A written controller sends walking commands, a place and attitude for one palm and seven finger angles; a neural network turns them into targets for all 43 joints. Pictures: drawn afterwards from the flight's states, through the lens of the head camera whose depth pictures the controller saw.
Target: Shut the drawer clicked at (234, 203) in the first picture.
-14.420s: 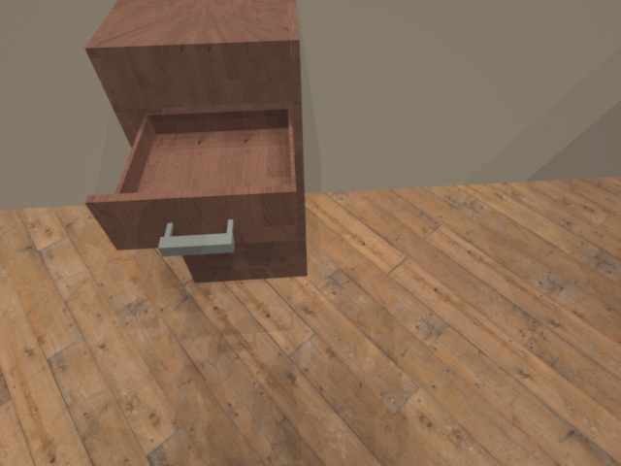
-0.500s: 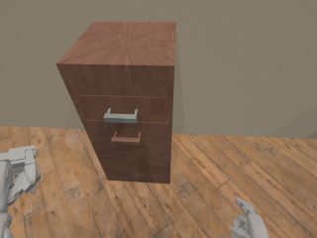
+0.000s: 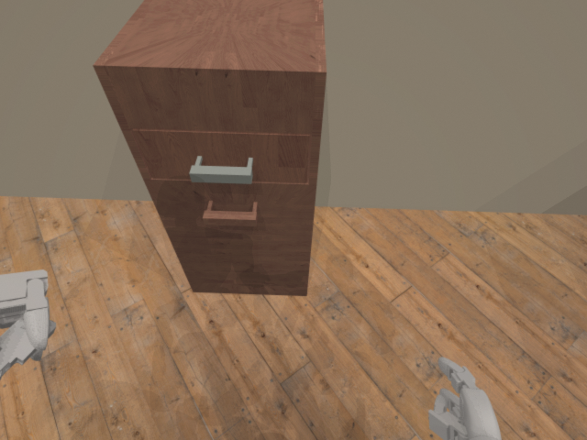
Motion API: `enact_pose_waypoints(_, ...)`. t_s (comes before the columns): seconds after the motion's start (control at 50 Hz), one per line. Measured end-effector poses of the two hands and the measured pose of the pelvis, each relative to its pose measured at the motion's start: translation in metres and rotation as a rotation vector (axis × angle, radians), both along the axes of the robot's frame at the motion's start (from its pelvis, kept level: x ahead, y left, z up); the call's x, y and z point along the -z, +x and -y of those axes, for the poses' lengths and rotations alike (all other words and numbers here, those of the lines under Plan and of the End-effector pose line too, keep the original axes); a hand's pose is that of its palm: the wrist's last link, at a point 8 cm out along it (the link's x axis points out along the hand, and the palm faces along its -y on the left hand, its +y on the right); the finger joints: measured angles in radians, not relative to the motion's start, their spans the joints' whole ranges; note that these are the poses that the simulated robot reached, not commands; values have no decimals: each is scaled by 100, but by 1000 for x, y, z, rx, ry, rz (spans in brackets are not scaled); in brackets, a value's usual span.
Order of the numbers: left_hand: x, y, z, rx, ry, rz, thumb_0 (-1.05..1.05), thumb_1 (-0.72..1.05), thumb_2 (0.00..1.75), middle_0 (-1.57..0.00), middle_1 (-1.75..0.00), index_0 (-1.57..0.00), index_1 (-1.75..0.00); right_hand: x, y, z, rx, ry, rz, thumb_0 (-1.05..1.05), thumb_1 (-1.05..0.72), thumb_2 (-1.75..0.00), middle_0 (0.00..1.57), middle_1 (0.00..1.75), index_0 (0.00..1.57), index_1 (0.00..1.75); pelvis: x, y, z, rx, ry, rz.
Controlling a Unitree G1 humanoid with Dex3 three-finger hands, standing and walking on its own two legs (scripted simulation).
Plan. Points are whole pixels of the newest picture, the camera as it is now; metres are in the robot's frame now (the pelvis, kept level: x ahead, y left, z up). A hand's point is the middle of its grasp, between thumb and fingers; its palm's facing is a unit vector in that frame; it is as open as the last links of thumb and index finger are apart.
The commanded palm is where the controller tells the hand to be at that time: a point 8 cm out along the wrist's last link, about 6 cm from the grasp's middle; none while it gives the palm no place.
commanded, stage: step back with the hand held close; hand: left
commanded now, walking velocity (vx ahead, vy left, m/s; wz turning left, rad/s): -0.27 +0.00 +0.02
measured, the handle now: (223, 167) +0.67 +0.20 -0.08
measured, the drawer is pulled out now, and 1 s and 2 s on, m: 0.00 0.00 0.00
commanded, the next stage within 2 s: stop stepping back and stand still in 0.68 s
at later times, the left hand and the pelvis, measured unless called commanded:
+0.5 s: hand out of the picture +0.11 +0.24 +0.16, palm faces +0.42 -0.74 -0.53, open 3.2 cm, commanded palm +0.02 +0.28 +0.18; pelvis -0.08 -0.02 -0.02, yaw +6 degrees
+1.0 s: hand out of the picture -0.01 +0.20 +0.18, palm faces +0.37 -0.82 -0.44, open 3.3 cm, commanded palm -0.07 +0.25 +0.18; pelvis -0.21 -0.03 -0.01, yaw +0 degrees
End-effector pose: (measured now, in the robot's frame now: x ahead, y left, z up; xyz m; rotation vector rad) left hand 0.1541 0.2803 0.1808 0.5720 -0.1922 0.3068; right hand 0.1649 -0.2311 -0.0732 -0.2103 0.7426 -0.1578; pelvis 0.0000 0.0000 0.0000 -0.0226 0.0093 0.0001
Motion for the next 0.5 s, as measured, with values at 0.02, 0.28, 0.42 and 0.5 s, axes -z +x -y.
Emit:
enact_pose_waypoints(0.02, 0, -4, 0, -2, 0, 7, 2, 89, 90, -141, -160, -140, -159, 0, -2, -1, -4, 0, 8, 1, -90, -90, 20, 30, 20, 30, 1, -4, 0, -1, -2, 2)
enact_pose_waypoints(0.28, 2, -48, 4, 2, -13, 114, 2, 88, 90, -141, -160, -140, -159, 2, -50, 10, -18, -54, 17, 1, -90, -90, 20, 30, 21, 30, 9, -42, 4, -22, -20, 11)
enact_pose_waypoints(0.42, -1, -66, 4, 24, 45, 140, 2, 88, 90, -141, -160, -140, -159, 6, -76, 16, -10, -67, 7, 1, -90, -90, 20, 30, 21, 30, 14, -64, 7, -50, -23, 16)
enact_pose_waypoints(0.5, -4, -90, 6, 5, 117, 162, 2, 88, 90, -141, -160, -140, -159, 15, -82, 17, -46, -58, 16, 1, -90, -90, 20, 30, 21, 30, 22, -78, 16, -106, -23, 23)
